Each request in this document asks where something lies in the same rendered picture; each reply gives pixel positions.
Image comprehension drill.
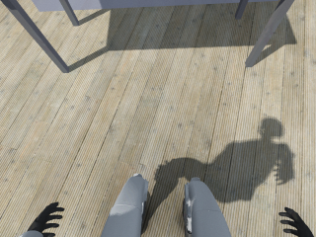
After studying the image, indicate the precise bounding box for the robot left thigh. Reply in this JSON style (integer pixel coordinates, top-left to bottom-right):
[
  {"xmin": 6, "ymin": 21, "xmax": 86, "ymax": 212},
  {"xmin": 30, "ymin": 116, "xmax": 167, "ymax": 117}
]
[{"xmin": 100, "ymin": 176, "xmax": 149, "ymax": 237}]

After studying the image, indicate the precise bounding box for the robot left hand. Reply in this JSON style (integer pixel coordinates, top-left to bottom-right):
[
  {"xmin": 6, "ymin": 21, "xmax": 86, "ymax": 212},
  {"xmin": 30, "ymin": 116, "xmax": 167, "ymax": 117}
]
[{"xmin": 27, "ymin": 201, "xmax": 64, "ymax": 237}]

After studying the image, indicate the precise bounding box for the robot right hand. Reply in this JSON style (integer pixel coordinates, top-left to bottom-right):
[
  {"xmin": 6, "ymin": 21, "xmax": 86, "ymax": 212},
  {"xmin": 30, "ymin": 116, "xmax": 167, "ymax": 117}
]
[{"xmin": 278, "ymin": 207, "xmax": 314, "ymax": 237}]

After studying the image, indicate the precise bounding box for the robot left shin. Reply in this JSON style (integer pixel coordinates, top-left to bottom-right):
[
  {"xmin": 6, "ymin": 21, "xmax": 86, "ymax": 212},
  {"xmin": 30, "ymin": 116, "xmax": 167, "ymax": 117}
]
[{"xmin": 133, "ymin": 173, "xmax": 144, "ymax": 215}]

